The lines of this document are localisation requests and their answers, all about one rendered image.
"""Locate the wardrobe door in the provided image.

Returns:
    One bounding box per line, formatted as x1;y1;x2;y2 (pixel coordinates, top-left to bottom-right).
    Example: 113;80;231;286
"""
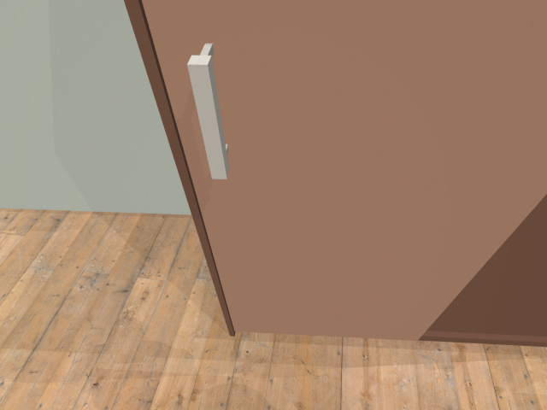
142;0;547;341
427;194;547;337

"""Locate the handle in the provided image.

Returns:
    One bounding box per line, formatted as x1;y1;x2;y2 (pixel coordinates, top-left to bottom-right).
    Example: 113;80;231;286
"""
187;44;229;179

